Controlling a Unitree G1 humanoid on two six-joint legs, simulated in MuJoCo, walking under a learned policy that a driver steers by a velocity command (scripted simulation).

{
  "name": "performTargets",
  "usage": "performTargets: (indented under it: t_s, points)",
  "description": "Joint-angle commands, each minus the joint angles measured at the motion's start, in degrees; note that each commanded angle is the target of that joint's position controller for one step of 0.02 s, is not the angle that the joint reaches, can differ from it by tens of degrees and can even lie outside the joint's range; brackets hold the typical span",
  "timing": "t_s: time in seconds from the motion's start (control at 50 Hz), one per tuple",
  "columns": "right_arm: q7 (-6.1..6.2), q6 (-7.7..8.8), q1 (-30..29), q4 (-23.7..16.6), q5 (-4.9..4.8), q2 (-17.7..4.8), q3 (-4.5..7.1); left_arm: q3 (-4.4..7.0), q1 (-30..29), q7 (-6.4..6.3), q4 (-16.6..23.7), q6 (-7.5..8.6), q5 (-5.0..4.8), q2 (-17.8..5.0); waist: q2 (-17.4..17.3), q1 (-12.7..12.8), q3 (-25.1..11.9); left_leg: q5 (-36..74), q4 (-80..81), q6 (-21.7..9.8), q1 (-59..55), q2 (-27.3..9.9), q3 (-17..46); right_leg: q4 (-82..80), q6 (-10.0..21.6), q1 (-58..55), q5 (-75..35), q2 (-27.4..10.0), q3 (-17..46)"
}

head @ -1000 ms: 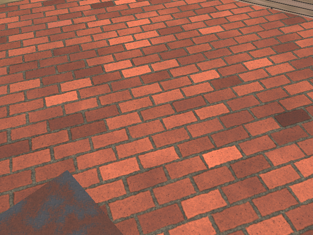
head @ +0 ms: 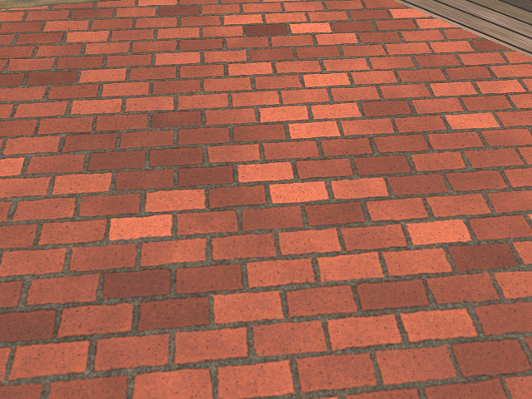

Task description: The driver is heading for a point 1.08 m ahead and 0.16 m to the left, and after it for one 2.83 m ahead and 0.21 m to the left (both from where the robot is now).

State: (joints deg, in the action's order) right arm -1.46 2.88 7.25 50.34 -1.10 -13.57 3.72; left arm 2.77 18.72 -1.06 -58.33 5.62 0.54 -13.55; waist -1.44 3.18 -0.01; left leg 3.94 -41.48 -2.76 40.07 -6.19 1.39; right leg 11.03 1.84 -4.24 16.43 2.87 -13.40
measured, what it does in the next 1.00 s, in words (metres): walks ahead, turning left: left foot, then right foot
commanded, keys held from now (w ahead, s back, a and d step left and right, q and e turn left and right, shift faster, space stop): w+q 0.38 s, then w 0.38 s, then no key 0.24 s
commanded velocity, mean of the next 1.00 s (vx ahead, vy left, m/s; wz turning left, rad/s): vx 0.45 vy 0.00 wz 0.34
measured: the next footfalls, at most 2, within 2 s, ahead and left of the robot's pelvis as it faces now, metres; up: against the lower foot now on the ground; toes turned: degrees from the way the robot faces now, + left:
left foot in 0.14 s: +0.25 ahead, +0.12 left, +0.00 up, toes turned +8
right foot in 0.62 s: +0.58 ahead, -0.01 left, +0.00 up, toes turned +18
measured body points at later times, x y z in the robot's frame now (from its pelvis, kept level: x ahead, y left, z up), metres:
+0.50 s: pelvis +0.30 +0.05 +0.01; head +0.33 +0.08 +0.45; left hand +0.45 +0.35 -0.09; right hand +0.42 -0.21 -0.10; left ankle +0.21 +0.12 -0.74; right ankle +0.53 -0.07 -0.69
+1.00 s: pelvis +0.56 +0.08 +0.01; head +0.60 +0.09 +0.46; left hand +0.50 +0.35 -0.12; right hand +0.82 -0.08 -0.09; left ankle +0.66 +0.27 -0.70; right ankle +0.54 -0.02 -0.74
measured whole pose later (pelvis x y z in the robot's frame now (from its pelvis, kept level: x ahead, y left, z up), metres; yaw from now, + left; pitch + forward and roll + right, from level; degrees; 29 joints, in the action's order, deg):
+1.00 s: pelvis +0.56 +0.08 +0.01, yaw +19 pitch +2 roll -1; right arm 0.1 3.5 6.3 41.4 0.0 -14.3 2.8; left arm 2.3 17.7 0.3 -52.1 4.2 -0.3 -14.3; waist -2.5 4.3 1.6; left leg 0.1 -34.8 0.0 33.9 -3.4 2.7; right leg 16.2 2.6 5.3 13.1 3.6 -1.7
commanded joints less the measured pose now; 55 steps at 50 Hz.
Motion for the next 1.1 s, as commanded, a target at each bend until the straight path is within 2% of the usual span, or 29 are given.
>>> performTargets:
  t_s: [0.02,0.08,0.12,0.14,0.16,0.18,0.2,0.22,0.26,0.34,0.44,0.54,0.58,0.6,0.62,0.64,0.66,0.68,0.72,0.74,0.78,0.82,0.86,0.92,0.98,1.02,1.06,1.08,1.1]
  points:
    - [-1.54,0.81,-9.3,-7.3,-0.10,-1.5,-0.44,2.01,2.5,-0.48,1.9,-0.94,-0.66,-9.6,2.1,1.3,7.0,-4.3,3.7,-1.1,5.5,0.5,-3.2,-0.6,6.7,-2.3,-27.0,-19.5,3.5]
    - [-2.51,0.56,-5.8,-9.0,-0.33,-4.2,0.76,2.74,0.1,-0.93,3.5,-2.18,-1.00,-12.1,6.0,-2.6,2.4,-13.0,4.5,-4.0,-5.3,5.7,-8.6,10.3,4.9,-3.9,-54.9,-19.8,0.6]
    - [-2.03,0.42,9.1,-6.2,-0.72,-9.8,3.82,2.84,-2.2,-1.22,4.8,-2.88,-1.22,-12.9,6.3,-11.0,-6.0,-11.5,9.1,-7.9,-26.8,10.4,-9.0,31.1,2.4,2.4,-60.1,-17.3,-1.0]
    - [-0.50,-0.23,17.5,-4.5,-0.59,-15.5,5.87,2.14,-1.5,-1.06,6.3,-2.19,-0.37,-11.2,-0.9,-13.6,-11.7,-12.8,11.1,-11.5,-44.6,2.0,5.5,49.6,-0.2,17.4,-39.1,-14.3,-1.0]
    - [-0.15,0.07,14.6,-6.2,-0.62,-19.7,6.27,-0.37,2.7,0.26,9.4,0.14,0.20,-2.6,-14.1,-6.6,-17.5,-19.2,19.5,-24.0,-63.0,-12.9,41.2,71.5,-3.9,43.0,13.5,0.0,6.7]
    - [-0.17,0.36,17.3,-6.2,0.42,-14.9,4.70,0.62,-4.1,1.38,11.0,3.19,-2.07,-7.9,-7.2,-10.7,-21.2,-20.3,25.5,-22.9,-64.9,-13.5,45.7,74.5,-1.8,49.5,14.2,-1.6,19.3]
    - [0.02,0.95,15.4,-6.1,0.87,-11.3,3.85,0.98,-8.7,1.74,12.7,4.31,-3.83,-9.1,-4.9,-10.4,-13.7,-16.2,24.9,-19.6,-59.6,-11.4,35.7,71.9,0.0,52.8,9.9,-4.6,19.3]
    - [-0.18,1.49,10.8,-6.9,0.53,-9.2,3.24,0.87,-9.0,1.40,12.6,4.51,-3.05,-8.4,1.8,-7.0,-8.0,-9.7,25.1,-17.3,-49.6,-8.6,27.9,65.4,0.2,50.1,5.7,-7.4,19.0]
    - [0.12,1.71,5.0,-8.9,0.79,-6.5,2.16,1.89,-7.5,0.92,11.9,2.93,-1.06,-9.3,2.0,-3.0,-4.1,-2.0,27.1,-15.2,-36.4,-4.8,19.9,57.6,-0.9,41.9,2.6,-10.2,18.7]
    - [1.46,1.85,6.8,-9.2,0.32,-10.2,3.02,1.59,-10.6,0.55,14.4,0.79,0.40,-6.8,1.2,-2.1,-1.0,4.0,29.8,-15.1,-27.3,-2.3,14.6,44.5,-4.9,40.0,-3.8,-9.4,16.4]
    - [2.23,1.28,11.4,-8.2,0.06,-10.1,2.97,0.45,-20.3,1.32,17.1,1.23,-0.29,-4.7,-3.0,-6.8,-0.2,-3.8,28.6,-10.2,-24.9,1.5,10.0,22.9,-5.0,33.9,-24.0,-5.1,14.2]
    - [2.27,1.05,15.0,-6.1,0.13,-9.6,2.63,1.11,-23.1,2.56,18.9,2.34,-0.71,-7.8,-4.6,-7.5,0.7,-4.9,23.3,-9.0,-35.4,-3.8,15.6,17.2,-1.4,35.3,-19.3,-5.0,15.8]
    - [2.48,0.57,14.2,-6.1,0.38,-10.2,2.79,1.63,-19.7,2.72,18.4,2.79,-0.72,-9.1,-6.0,-5.2,0.2,2.9,19.5,-8.0,-38.1,-4.6,16.5,15.8,0.6,31.7,-14.4,-4.0,14.5]
    - [2.47,0.41,13.4,-6.5,0.48,-9.6,2.46,2.48,-14.1,2.54,16.8,2.97,-0.44,-10.5,-5.5,-2.3,-2.8,11.4,13.5,-6.8,-38.2,-2.2,14.9,14.3,2.3,24.2,-14.6,-3.0,13.4]
    - [2.31,0.41,12.5,-7.6,0.96,-7.9,1.59,3.27,-5.5,2.32,15.3,3.11,0.27,-12.8,-3.4,1.6,-10.2,9.7,1.3,-5.0,-32.8,0.9,12.2,16.9,5.6,10.3,-16.8,-8.3,18.2]
    - [2.20,1.11,19.8,-7.8,0.55,-4.3,0.46,4.60,3.1,2.20,13.8,2.73,0.77,-17.4,8.8,1.2,-19.6,-8.1,-19.8,-0.5,-13.7,8.6,6.9,16.9,14.0,-12.4,-11.7,-20.6,38.5]
    - [2.05,1.74,22.2,-7.3,-0.61,-4.4,0.01,4.38,6.6,2.88,11.4,2.07,-0.79,-15.4,19.1,1.5,-21.6,-36.8,-30.8,0.9,-0.5,11.8,7.7,7.3,17.7,-18.3,3.1,-26.2,57.7]
    - [2.00,1.97,16.3,-8.0,-1.39,-9.6,1.13,3.11,3.4,2.85,12.2,1.84,-1.82,-11.0,11.3,2.6,-12.3,-34.1,-35.4,0.3,5.6,8.1,9.7,5.5,14.6,-12.3,12.5,-24.5,53.8]
    - [2.01,2.06,7.1,-10.3,0.35,-9.3,1.12,1.72,-4.3,2.74,13.7,0.95,-0.59,-7.9,3.0,0.4,-1.2,-25.1,-30.2,-0.2,4.0,3.0,5.2,2.6,11.2,4.7,3.7,-19.3,39.5]
    - [1.97,1.95,7.8,-10.5,0.71,-8.7,1.34,1.37,-5.9,2.71,13.9,1.07,0.01,-7.2,5.1,-1.6,-0.5,-22.4,-26.7,-0.1,1.0,1.1,5.1,1.5,11.0,9.0,-1.4,-18.0,36.3]
    - [1.97,1.45,10.0,-9.7,0.53,-6.8,1.14,1.11,-6.5,2.74,13.4,1.33,-0.01,-6.6,6.8,-3.3,-0.3,-21.1,-22.7,0.7,-3.4,0.2,3.8,-0.1,11.0,13.2,-13.1,-15.5,30.5]
    - [2.37,1.15,9.5,-10.1,1.08,-5.4,0.76,1.38,-5.9,2.47,12.4,1.58,-0.02,-8.3,5.8,-4.1,-0.5,-20.1,-17.5,2.4,-4.3,0.5,2.1,0.8,11.7,14.4,-34.8,-15.2,24.5]
    - [2.45,1.23,7.2,-10.8,1.50,-3.9,0.08,1.68,-5.5,1.84,11.6,1.04,-0.21,-9.4,5.5,-3.9,-1.8,-14.4,-9.3,3.4,-6.4,1.0,0.7,2.0,10.8,14.5,-45.7,-13.7,19.1]
    - [1.95,1.30,2.5,-11.3,1.08,-3.0,-0.39,1.64,-3.4,1.18,10.4,-0.11,-0.78,-10.1,6.3,-1.7,-3.3,-3.0,2.2,3.4,-11.8,3.4,-1.2,2.6,8.6,14.0,-45.2,-11.3,14.9]
    - [1.42,1.23,-1.1,-12.3,1.11,-4.0,-0.16,1.44,-1.4,0.92,8.8,-1.16,-1.12,-10.1,6.6,-0.5,-3.2,-0.9,8.2,2.7,-13.3,4.5,-0.4,4.8,8.2,10.4,-40.7,-12.7,16.3]
    - [1.05,1.51,-1.7,-12.8,1.42,-5.2,0.22,1.50,-2.1,0.83,8.4,-1.76,-1.36,-10.5,6.8,-1.2,-3.1,-3.5,11.3,1.4,-14.5,4.9,0.1,8.1,7.6,8.4,-39.1,-14.0,18.0]
    - [1.14,1.86,3.2,-11.0,2.16,-6.9,1.01,1.28,-3.1,0.71,8.2,-2.13,-1.64,-9.9,5.2,-4.0,-4.8,3.4,18.7,-0.7,-23.2,6.0,-0.8,15.0,5.1,8.7,-36.5,-11.5,17.9]
    - [1.66,1.98,6.3,-10.5,2.77,-10.5,1.89,0.79,-1.5,0.73,8.5,-1.68,-0.58,-8.6,1.7,-4.3,-8.6,24.5,16.7,-3.1,-32.8,0.8,3.6,21.5,2.5,12.8,-30.4,-8.3,16.1]
    - [2.12,1.43,8.5,-10.6,3.94,-12.0,1.83,-0.57,5.1,1.02,7.9,-0.92,0.48,-4.5,-6.6,-2.0,-15.3,43.9,11.4,-11.2,-48.5,-10.1,13.8,32.5,-1.0,24.6,-9.4,-4.1,14.3]
Keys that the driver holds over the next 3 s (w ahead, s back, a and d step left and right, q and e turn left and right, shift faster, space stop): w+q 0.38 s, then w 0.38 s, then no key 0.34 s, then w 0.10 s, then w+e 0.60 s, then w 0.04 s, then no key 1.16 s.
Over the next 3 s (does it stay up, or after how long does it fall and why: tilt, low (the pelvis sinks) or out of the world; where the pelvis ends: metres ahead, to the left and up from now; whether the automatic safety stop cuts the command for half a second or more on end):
stays up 1.05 0.15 0.00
